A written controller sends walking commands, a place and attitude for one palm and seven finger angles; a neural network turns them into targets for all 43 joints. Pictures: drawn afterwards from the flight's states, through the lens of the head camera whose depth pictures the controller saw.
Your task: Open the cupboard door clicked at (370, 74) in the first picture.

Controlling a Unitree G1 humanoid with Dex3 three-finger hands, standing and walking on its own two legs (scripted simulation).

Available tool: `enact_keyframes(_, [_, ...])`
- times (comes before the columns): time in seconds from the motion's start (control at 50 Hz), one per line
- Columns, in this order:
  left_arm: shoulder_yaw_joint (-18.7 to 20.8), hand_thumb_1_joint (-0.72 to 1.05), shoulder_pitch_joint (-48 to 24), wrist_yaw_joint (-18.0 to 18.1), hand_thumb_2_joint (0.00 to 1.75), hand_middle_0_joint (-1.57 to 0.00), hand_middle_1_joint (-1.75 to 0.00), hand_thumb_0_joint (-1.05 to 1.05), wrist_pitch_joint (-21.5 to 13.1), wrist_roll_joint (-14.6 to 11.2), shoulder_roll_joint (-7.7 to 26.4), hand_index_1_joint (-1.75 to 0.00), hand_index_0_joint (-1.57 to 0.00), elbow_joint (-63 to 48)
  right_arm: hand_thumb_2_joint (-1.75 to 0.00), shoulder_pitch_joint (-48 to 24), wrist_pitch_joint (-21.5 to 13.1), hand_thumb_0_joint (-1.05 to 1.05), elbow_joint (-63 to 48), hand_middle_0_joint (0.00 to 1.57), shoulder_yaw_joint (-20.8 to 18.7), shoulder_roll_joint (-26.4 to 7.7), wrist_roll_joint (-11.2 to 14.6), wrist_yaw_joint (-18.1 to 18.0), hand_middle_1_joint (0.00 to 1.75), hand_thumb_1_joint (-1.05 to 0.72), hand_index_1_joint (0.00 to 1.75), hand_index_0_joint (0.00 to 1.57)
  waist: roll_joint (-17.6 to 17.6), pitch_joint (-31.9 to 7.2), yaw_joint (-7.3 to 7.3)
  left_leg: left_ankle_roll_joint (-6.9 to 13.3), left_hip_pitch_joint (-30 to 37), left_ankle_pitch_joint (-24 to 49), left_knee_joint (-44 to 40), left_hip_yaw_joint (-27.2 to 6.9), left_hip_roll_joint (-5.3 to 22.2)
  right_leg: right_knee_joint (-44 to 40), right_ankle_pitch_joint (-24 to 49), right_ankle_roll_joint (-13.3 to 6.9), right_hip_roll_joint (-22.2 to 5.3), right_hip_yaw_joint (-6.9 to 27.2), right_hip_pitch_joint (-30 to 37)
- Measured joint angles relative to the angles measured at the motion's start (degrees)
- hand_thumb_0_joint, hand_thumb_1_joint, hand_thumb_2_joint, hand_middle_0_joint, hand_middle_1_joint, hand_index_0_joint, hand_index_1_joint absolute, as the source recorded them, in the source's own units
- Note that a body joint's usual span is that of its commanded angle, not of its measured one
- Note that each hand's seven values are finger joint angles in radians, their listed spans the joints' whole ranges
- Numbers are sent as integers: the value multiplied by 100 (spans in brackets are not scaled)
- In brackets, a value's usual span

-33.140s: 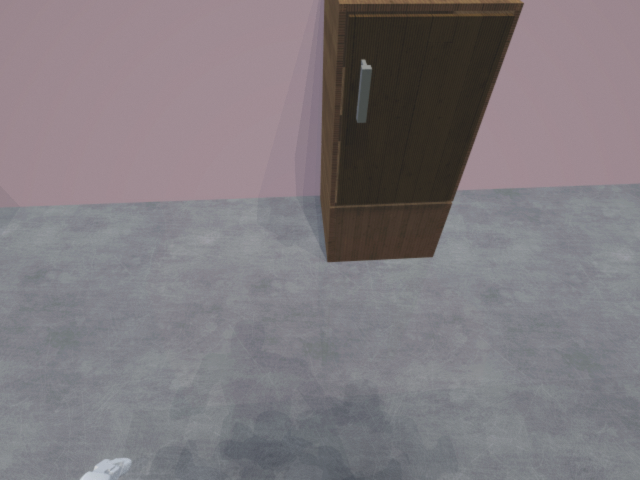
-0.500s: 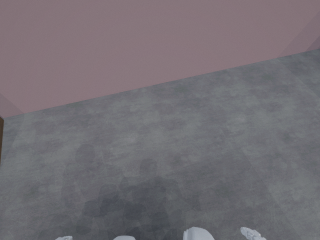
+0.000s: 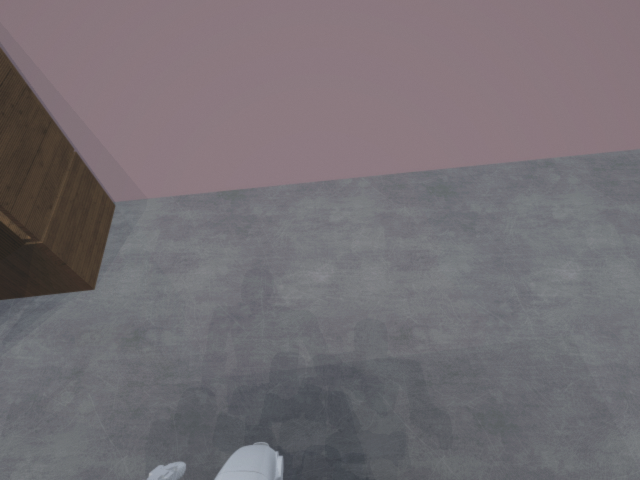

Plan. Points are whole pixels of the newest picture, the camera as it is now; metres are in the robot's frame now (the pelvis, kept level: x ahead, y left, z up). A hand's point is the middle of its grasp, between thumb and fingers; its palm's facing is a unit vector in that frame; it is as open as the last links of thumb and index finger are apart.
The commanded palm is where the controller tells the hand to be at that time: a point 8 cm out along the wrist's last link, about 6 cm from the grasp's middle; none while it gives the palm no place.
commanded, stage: turn to face it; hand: left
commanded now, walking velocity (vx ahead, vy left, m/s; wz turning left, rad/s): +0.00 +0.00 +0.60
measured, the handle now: out of the picture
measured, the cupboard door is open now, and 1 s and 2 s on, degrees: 45 45 45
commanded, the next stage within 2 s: take the last steps up to it in 1.46 s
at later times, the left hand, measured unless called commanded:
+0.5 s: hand out of the picture +0.06 +0.26 -0.16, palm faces +0.28 -0.92 -0.26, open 7.4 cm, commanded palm none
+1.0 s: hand out of the picture -0.04 +0.19 -0.18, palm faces +0.59 -0.78 -0.23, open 7.3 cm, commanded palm none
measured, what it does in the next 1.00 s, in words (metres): steps on the spot, turning left: left foot, then right foot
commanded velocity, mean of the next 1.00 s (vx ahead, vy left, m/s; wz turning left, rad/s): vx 0.00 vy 0.00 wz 0.58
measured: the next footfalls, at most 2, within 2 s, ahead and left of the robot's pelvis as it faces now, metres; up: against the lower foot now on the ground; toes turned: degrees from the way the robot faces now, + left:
left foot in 0.18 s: +0.05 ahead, +0.13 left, +0.00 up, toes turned +12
right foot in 0.62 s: +0.10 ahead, -0.11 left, +0.00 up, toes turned +20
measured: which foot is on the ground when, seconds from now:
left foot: up 0.00-0.16, down 0.18-0.62, up 0.64-1.00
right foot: down 0.00-0.18, up 0.20-0.60, down 0.62-1.00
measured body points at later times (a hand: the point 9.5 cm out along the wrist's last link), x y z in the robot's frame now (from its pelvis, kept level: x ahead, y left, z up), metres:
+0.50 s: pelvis +0.02 +0.02 +0.00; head +0.06 +0.05 +0.44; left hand +0.04 +0.30 -0.14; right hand +0.17 -0.20 -0.14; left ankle +0.01 +0.12 -0.74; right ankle +0.06 -0.14 -0.69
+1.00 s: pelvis +0.04 +0.00 -0.01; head +0.07 +0.04 +0.43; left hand -0.07 +0.23 -0.17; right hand +0.28 -0.15 -0.15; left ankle -0.02 +0.10 -0.73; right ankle +0.07 -0.13 -0.74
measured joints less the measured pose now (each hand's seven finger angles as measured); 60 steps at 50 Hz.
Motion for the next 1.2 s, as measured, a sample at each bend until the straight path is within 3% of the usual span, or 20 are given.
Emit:
enact_keyframes(0.1, [74,91,169,-20,90,-20,-30,0,-15,40,135,-30,-20,56,-90,-277,-32,1,-44,19,70,33,15,12,30,-91,30,20,-154,74,194,90,508,-50,-1324,258,33,299,-252,87,-166,-375,44])
enact_keyframes(0.16, [142,91,333,-47,90,-20,-30,0,20,16,289,-30,-20,127,-90,-414,-135,1,-191,19,110,40,7,23,30,-91,30,20,-248,34,247,235,967,608,-2346,430,-69,841,-569,209,-321,-552,-88])
enact_keyframes(0.18, [170,91,373,-62,90,-20,-30,0,59,-6,348,-30,-20,160,-90,-445,-202,1,-254,19,105,36,-10,24,30,-91,30,20,-271,0,244,404,994,974,-2463,411,-99,1271,-691,266,-389,-504,-279])
enact_keyframes(0.24, [236,91,244,-25,90,-20,-30,0,304,-18,529,-30,-20,279,-90,-488,-330,0,-363,19,149,107,-20,-26,30,-91,30,20,-375,27,287,725,880,641,-2136,302,-195,2929,-1407,396,-231,276,-1036])
enact_keyframes(0.32, [289,91,15,-62,90,-20,-30,1,376,13,594,-30,-20,262,-90,-338,-327,0,-376,20,202,151,-47,-125,30,-91,30,20,-267,-63,299,694,1019,804,-2553,23,-216,3703,-840,490,-46,736,-1683])
enact_keyframes(0.46, [264,91,-238,-108,90,-20,-30,1,287,15,543,-30,-20,37,-90,-47,-299,0,-243,20,233,221,-44,-118,30,-91,30,20,-87,-168,248,664,1154,1147,-3093,-411,-279,3026,-367,579,90,1004,-1803])
enact_keyframes(0.56, [202,91,-377,-94,90,-20,-30,0,247,-24,447,-30,-20,-52,-90,140,-242,0,-186,20,175,235,-65,-107,30,-91,30,20,53,-192,104,527,1013,1122,-2977,-749,-344,1795,-488,520,336,974,-1289])
enact_keyframes(0.6, [167,91,-388,-88,90,-20,-30,0,177,-45,398,-30,-20,-105,-90,206,-205,0,-164,20,137,210,-44,-113,30,-91,30,20,114,-205,65,441,889,1040,-2783,-894,-397,991,-162,479,452,916,-897])
enact_keyframes(0.62, [148,91,-354,-83,90,-20,-30,0,116,-40,390,-30,-20,-149,-90,257,-189,1,-160,20,114,197,-18,-112,30,-91,30,20,99,-246,69,392,787,959,-2613,-939,-464,479,59,403,442,899,-662])
enact_keyframes(0.68, [68,91,-312,-28,90,-20,-30,0,17,6,203,-30,-20,-121,-90,202,-107,1,-67,20,10,65,4,-108,30,-91,30,20,269,-144,42,293,267,-226,-1019,-783,-496,530,-19,65,408,678,-560])
enact_keyframes(0.74, [13,90,-176,0,90,-20,-30,0,37,-8,67,-30,-20,-82,-90,166,-39,1,-12,20,-42,-17,-14,-62,30,-91,30,20,265,-105,-13,167,-129,-188,417,-406,-369,298,-8,4,258,444,-295])
enact_keyframes(0.78, [-2,90,-94,3,90,-20,-30,0,37,-15,25,-30,-20,-46,-90,133,-14,1,4,20,-39,-22,-10,-32,30,-91,30,20,193,-87,-39,88,-197,-33,692,-235,-227,134,39,9,166,287,-142])
enact_keyframes(0.86, [-5,90,44,-4,90,-20,-30,0,5,-2,-3,-30,-20,-2,-90,21,14,1,26,19,4,7,-2,1,30,-91,30,20,18,-37,11,11,-9,14,104,-24,-12,5,27,44,-2,-42,53])
enact_keyframes(0.96, [75,91,210,-23,90,-20,-30,0,2,44,137,-30,-20,67,-90,-254,-23,1,-29,19,70,49,11,18,30,-91,30,20,-160,45,202,105,487,-50,-1250,241,45,309,-211,153,-198,-403,70])
enact_keyframes(1.02, [144,91,381,-55,90,-20,-30,0,42,20,285,-30,-20,145,-90,-373,-142,1,-185,19,111,44,1,30,30,-91,30,20,-234,-14,261,258,976,696,-2361,380,-24,880,-528,291,-354,-558,-110])
enact_keyframes(1.06, [196,91,351,-61,90,-20,-30,0,175,-19,429,-30,-20,254,-90,-440,-279,1,-271,19,114,94,-16,-2,30,-91,30,20,-355,-24,259,553,833,772,-2183,343,-150,1932,-1080,395,-370,-157,-556])
enact_keyframes(1.1, [236,91,266,-24,90,-20,-30,0,318,-16,526,-30,-20,321,-90,-445,-344,0,-329,19,174,144,-27,-47,30,-91,30,20,-389,-20,306,743,816,626,-2115,282,-187,2894,-1429,413,-188,286,-999])
enact_keyframes(1.2, [270,91,8,-64,90,-20,-30,1,340,8,557,-30,-20,329,-90,-303,-372,0,-317,20,272,232,-48,-188,30,-91,30,20,-248,-93,327,779,1034,972,-2752,39,-228,3749,-743,463,34,775,-1685])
